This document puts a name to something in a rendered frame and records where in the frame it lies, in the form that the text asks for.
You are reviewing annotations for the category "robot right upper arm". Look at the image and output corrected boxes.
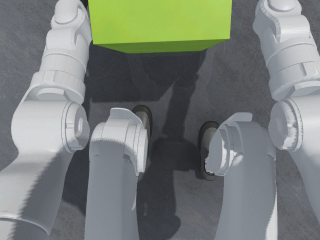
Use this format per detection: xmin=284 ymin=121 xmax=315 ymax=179
xmin=268 ymin=94 xmax=320 ymax=224

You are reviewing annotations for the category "robot left upper arm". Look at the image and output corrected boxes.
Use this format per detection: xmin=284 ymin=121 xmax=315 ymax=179
xmin=0 ymin=100 xmax=90 ymax=240

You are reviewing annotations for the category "left robot shin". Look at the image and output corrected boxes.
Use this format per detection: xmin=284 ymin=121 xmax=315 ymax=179
xmin=89 ymin=108 xmax=145 ymax=162

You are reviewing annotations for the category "left robot forearm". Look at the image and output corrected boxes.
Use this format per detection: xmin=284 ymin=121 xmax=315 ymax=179
xmin=11 ymin=0 xmax=93 ymax=146

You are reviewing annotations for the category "right robot shin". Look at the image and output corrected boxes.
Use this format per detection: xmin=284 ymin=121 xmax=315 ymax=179
xmin=205 ymin=112 xmax=276 ymax=177

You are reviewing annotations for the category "robot shin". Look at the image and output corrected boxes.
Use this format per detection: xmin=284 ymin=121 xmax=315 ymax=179
xmin=89 ymin=108 xmax=145 ymax=162
xmin=205 ymin=112 xmax=276 ymax=177

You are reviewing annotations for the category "right robot forearm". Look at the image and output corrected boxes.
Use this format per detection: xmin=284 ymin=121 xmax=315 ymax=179
xmin=252 ymin=0 xmax=320 ymax=102

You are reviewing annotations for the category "carton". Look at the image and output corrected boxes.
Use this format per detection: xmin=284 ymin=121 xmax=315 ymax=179
xmin=88 ymin=0 xmax=232 ymax=54

